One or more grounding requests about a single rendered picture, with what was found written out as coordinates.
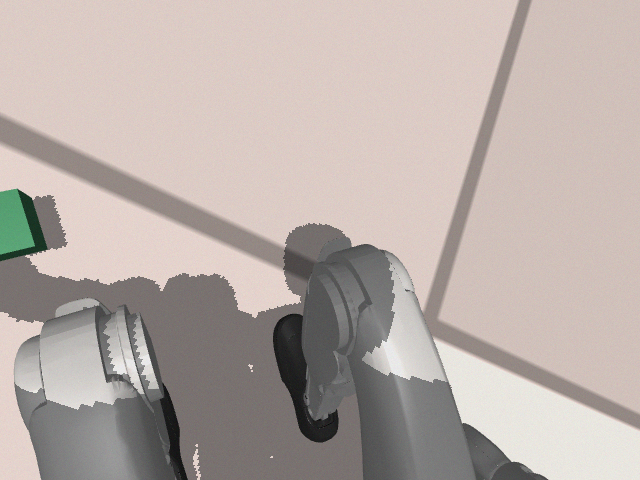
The right robot hand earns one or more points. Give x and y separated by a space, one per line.
486 456

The right robot foot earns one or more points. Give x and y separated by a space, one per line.
292 367

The carton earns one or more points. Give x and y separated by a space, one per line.
20 230

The right robot arm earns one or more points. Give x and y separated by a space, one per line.
516 471

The left robot foot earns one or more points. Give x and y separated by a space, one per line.
174 435

